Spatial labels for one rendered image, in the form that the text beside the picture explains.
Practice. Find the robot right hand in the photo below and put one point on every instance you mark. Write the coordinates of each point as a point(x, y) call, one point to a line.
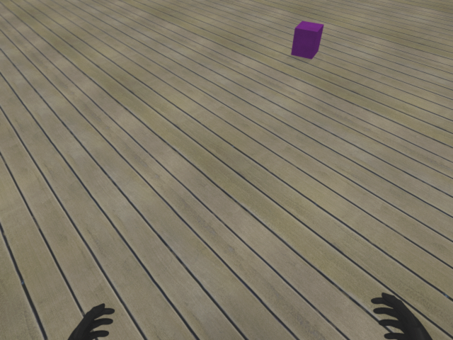
point(406, 321)

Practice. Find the robot left hand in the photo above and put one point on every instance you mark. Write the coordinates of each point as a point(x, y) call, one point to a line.
point(83, 330)

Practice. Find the carton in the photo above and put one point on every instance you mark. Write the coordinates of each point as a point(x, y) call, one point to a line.
point(307, 37)

